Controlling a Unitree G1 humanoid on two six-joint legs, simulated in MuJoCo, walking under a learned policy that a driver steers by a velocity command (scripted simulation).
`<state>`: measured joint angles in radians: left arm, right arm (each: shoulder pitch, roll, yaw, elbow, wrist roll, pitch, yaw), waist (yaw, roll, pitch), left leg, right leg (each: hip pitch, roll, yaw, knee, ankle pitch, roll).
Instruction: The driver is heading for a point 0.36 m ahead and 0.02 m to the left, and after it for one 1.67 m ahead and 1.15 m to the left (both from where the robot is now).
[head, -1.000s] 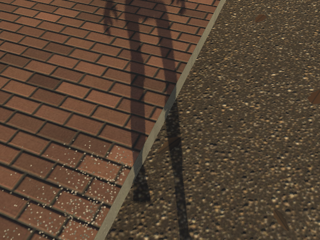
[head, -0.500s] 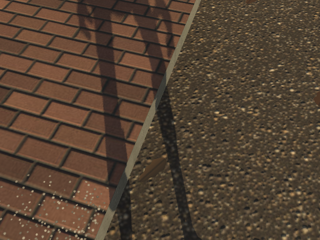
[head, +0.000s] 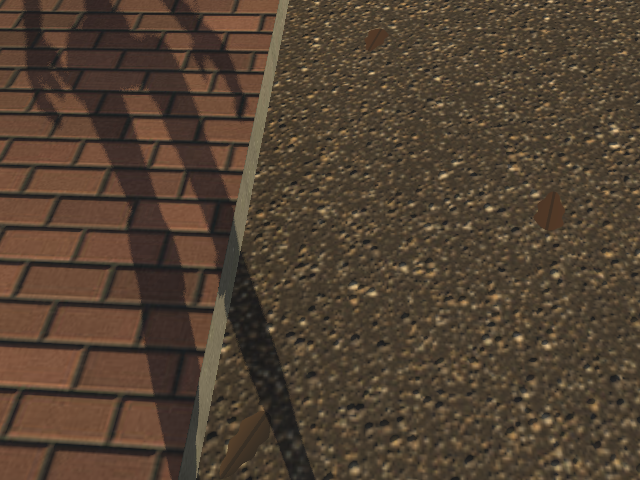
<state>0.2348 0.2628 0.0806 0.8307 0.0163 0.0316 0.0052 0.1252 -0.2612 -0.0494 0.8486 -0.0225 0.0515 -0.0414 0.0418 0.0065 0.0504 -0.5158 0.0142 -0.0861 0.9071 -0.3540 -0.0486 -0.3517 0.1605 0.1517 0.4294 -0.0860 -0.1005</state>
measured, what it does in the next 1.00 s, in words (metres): steps on the spot: left foot, then right foot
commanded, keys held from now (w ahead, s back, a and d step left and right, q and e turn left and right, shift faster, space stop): e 0.08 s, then no key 0.64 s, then w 0.10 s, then no key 0.18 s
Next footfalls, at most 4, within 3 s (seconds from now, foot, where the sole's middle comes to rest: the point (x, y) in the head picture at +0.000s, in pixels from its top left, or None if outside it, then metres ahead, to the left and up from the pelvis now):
0.18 left None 0.11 0.13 -0.77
0.56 right None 0.01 -0.07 -0.77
1.24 right None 0.09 -0.08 -0.77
2.60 right None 0.19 -0.12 -0.77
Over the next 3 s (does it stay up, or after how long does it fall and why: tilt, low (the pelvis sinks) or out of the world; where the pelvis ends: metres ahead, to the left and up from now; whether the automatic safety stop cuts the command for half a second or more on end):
stays up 0.31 -0.06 -0.01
